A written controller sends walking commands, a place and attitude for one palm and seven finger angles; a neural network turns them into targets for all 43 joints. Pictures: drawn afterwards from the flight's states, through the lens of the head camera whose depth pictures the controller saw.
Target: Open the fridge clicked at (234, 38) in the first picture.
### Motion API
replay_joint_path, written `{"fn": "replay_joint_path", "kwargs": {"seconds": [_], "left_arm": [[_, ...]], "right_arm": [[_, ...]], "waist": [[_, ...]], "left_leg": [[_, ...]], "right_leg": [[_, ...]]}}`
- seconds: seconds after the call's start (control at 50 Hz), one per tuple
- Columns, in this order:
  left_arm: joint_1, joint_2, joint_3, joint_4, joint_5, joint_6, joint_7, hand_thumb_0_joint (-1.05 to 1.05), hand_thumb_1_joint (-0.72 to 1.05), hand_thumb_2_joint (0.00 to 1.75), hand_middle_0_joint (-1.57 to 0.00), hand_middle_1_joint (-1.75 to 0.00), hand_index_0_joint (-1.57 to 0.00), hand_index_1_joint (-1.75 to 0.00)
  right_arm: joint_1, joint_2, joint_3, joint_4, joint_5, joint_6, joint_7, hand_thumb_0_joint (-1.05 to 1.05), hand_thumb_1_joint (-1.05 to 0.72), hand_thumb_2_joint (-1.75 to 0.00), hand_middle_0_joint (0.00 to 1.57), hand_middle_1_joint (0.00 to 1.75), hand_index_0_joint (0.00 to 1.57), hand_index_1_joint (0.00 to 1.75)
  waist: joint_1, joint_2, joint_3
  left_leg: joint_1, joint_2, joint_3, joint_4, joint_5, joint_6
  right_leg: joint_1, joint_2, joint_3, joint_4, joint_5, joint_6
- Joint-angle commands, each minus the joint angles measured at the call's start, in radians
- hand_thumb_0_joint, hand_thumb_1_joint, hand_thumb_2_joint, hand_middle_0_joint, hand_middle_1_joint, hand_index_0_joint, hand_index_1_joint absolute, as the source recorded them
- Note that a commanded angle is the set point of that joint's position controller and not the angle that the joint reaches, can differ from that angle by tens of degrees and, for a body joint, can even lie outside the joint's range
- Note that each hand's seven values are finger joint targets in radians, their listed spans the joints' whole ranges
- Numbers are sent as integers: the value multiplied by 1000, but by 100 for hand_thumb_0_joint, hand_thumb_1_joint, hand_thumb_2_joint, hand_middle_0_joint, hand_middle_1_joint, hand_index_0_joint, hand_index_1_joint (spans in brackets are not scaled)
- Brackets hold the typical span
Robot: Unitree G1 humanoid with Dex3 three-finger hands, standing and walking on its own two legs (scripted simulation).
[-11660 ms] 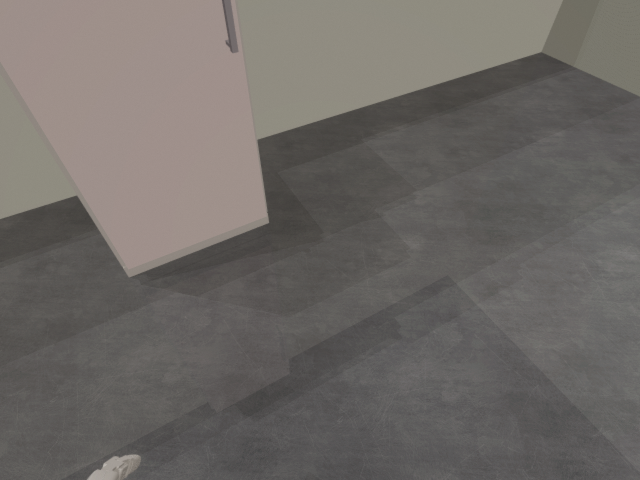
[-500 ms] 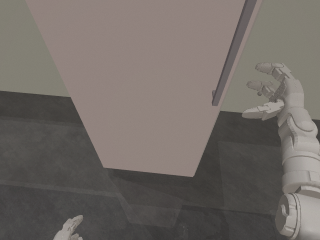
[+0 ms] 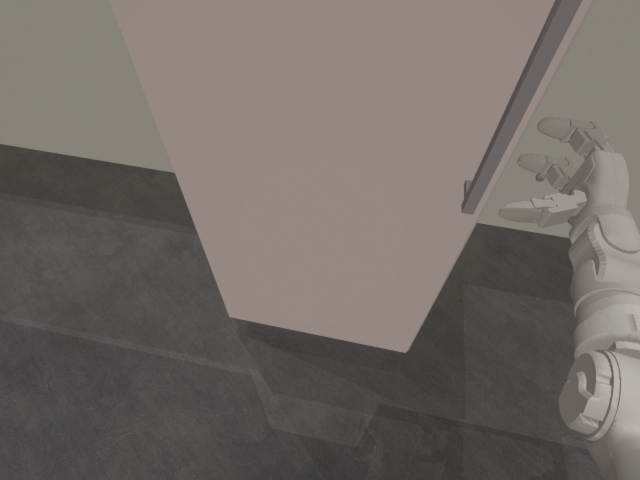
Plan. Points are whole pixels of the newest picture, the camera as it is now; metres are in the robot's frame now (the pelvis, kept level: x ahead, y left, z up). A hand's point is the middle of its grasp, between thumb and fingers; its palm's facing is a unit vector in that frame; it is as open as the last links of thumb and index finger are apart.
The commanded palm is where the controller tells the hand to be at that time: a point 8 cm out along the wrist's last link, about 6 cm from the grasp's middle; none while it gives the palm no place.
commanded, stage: move the hooked fingers beside the handle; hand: right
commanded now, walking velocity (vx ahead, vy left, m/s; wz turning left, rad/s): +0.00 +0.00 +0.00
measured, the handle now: (520, 85) +0.54 -0.14 +0.23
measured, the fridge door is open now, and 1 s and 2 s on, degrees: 0 0 0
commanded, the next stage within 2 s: feel for the door with the fingertips in 0.84 s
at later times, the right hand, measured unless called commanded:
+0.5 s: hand (539, 177) +0.47 -0.19 +0.15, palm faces +0.04 +1.00 +0.03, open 14.0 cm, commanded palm +0.44 -0.24 +0.15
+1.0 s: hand (536, 187) +0.46 -0.18 +0.14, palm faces +0.07 +1.00 +0.02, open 14.0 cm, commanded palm +0.43 -0.23 +0.15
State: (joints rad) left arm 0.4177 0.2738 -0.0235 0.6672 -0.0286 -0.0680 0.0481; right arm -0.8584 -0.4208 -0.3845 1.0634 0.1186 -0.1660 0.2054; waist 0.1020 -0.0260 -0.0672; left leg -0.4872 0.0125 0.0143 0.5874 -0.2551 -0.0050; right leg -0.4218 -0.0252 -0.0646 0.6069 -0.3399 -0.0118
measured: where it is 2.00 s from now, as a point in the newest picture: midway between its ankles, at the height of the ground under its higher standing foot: outside the picture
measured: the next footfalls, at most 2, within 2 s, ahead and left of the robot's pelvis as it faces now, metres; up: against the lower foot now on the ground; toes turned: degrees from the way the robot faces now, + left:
none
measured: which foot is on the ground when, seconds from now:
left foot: down 0.00-1.00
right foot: down 0.00-1.00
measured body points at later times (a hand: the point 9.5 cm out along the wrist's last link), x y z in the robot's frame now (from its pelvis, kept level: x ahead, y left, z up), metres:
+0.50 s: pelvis +0.00 -0.01 +0.00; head +0.05 -0.01 +0.44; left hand +0.08 +0.25 -0.11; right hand +0.46 -0.24 +0.15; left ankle +0.02 +0.12 -0.73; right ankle -0.03 -0.11 -0.73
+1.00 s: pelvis +0.00 +0.00 +0.00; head +0.04 +0.00 +0.45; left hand +0.07 +0.26 -0.11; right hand +0.45 -0.24 +0.14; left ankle +0.02 +0.12 -0.73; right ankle -0.03 -0.11 -0.73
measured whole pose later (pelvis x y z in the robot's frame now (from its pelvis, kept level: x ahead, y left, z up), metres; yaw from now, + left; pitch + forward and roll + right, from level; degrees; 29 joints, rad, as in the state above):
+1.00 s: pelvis +0.00 +0.00 +0.00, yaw -1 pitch +8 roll +1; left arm 0.37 0.27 -0.02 0.64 -0.03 -0.05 0.05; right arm -0.79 -0.36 -0.33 0.95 0.13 -0.13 0.17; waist 0.08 -0.03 -0.07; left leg -0.46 0.01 0.03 0.59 -0.27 0.00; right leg -0.41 -0.03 -0.04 0.62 -0.35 -0.01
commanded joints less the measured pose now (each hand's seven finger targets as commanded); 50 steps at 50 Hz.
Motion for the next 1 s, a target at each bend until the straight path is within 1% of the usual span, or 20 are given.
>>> {"fn": "replay_joint_path", "kwargs": {"seconds": [0.0,0.08,0.14,0.2,0.28,0.34,0.4,0.42,0.44,0.46,0.52,0.58,0.66,0.72,0.8,0.82,0.84,0.9,0.96,0.98], "left_arm": [[29,152,57,-130,-2,-29,8,0,90,90,-20,-30,-20,-30],[13,143,58,-125,-6,-33,16,0,90,90,-20,-30,-20,-30],[14,146,56,-110,-11,-34,25,0,90,90,-20,-30,-20,-30],[10,146,49,-97,-15,-36,27,0,90,90,-20,-30,-20,-30],[16,148,47,-97,-9,-41,25,0,90,90,-20,-30,-20,-30],[29,152,50,-99,0,-44,19,0,90,90,-20,-30,-20,-30],[22,143,52,-107,3,-46,9,0,90,90,-20,-30,-20,-30],[33,147,53,-106,7,-41,6,0,90,90,-20,-30,-20,-30],[26,145,52,-111,5,-37,3,0,90,90,-20,-30,-20,-30],[20,141,49,-115,3,-33,0,0,90,90,-20,-30,-20,-30],[24,145,51,-116,2,-17,0,0,90,90,-20,-30,-20,-30],[17,140,53,-128,-2,-16,1,0,90,90,-20,-30,-20,-30],[20,140,58,-128,1,-18,2,0,90,90,-20,-30,-20,-30],[27,140,60,-118,0,-18,5,0,90,90,-20,-30,-20,-30],[11,133,57,-116,-5,-19,-1,0,90,90,-20,-30,-20,-30],[18,138,59,-112,-4,-16,0,0,90,90,-20,-30,-20,-30],[12,138,57,-115,-5,-16,1,0,90,90,-20,-30,-20,-30],[5,140,53,-125,-5,-9,8,0,90,90,-20,-30,-20,-30],[-6,131,52,-129,-4,-14,9,0,90,90,-20,-30,-20,-30],[-16,125,51,-131,-4,-18,7,0,90,90,-20,-30,-20,-30]], "right_arm": [[-428,-297,-44,-308,8,-98,3,0,50,-30,30,120,30,120],[-485,-275,-18,-385,24,-123,16,0,50,-30,30,120,30,120],[-471,-261,-4,-330,39,-92,36,0,50,-30,30,120,30,120],[-488,-172,76,-238,41,-44,52,0,50,-30,30,120,30,120],[-541,-142,100,-223,38,-39,37,0,50,-30,30,120,30,120],[-535,-200,33,-234,44,-69,10,0,50,-30,30,120,30,120],[-544,-183,41,-289,30,-100,-9,0,50,-30,30,120,30,120],[-516,-214,18,-293,26,-106,-17,0,50,-30,30,120,30,120],[-488,-238,-4,-291,18,-105,-22,0,50,-30,30,120,30,120],[-482,-209,22,-288,12,-98,-23,0,50,-30,30,120,30,120],[-460,-223,16,-247,-1,-75,-31,0,50,-30,30,120,30,120],[-483,-189,38,-305,4,-66,-31,0,50,-30,30,120,30,120],[-465,-192,20,-374,27,-74,-29,0,50,-30,30,120,30,120],[-428,-178,31,-364,31,-66,-25,0,50,-30,30,120,30,120],[-396,-115,82,-353,21,-33,-24,0,50,-30,30,120,30,120],[-389,-136,62,-341,23,-28,-29,0,50,-30,30,120,30,120],[-375,-147,47,-325,27,-19,-29,0,50,-30,30,120,30,120],[-403,-202,7,-342,27,-19,-35,0,50,-30,30,120,30,120],[-449,-190,33,-386,14,-52,-42,0,50,-30,30,120,30,120],[-484,-147,77,-419,10,-66,-41,0,50,-30,30,120,30,120]], "waist": [[-42,22,-357],[-26,-62,-383],[-12,-25,-351],[15,-29,-259],[21,-32,-277],[-1,9,-348],[-15,-37,-416],[-24,-19,-435],[-36,-38,-430],[-30,-37,-413],[-28,3,-335],[-22,-38,-362],[-32,-23,-422],[-27,21,-388],[-26,-46,-326],[-26,8,-317],[-31,-7,-309],[-34,39,-318],[-29,-3,-340],[-19,-59,-341]], "left_leg": [[277,-23,1,-15,367,27],[248,-28,-5,-23,351,29],[236,-28,4,-31,329,27],[156,-24,18,-48,256,27],[120,-21,22,-38,221,28],[160,-23,20,-15,272,29],[168,-25,20,10,327,31],[190,-25,22,16,349,32],[200,-26,17,19,366,32],[195,-26,18,19,366,31],[196,-26,25,9,342,33],[187,-28,23,5,348,33],[225,-33,19,4,381,31],[238,-34,24,-5,386,30],[196,-30,26,-16,347,33],[211,-30,29,-20,346,33],[213,-29,24,-22,344,33],[252,-24,18,-25,342,30],[250,-23,10,-20,343,31],[227,-23,10,-19,341,33]], "right_leg": [[66,18,31,-53,314,-22],[131,15,36,-42,317,-21],[116,13,43,-46,289,-22],[97,15,54,-56,228,-19],[104,18,68,-47,219,-14],[111,17,75,-30,282,-12],[161,14,75,-14,368,-4],[158,11,76,-9,401,-4],[148,12,72,-9,415,-3],[138,13,68,-12,407,-3],[85,9,65,-24,369,-8],[126,6,65,-29,393,-4],[163,3,65,-22,432,-5],[141,2,61,-29,422,-10],[138,6,58,-41,386,-6],[123,5,59,-41,374,-10],[109,9,53,-45,352,-11],[77,16,47,-54,306,-16],[97,18,46,-46,308,-18],[125,19,47,-42,320,-15]]}}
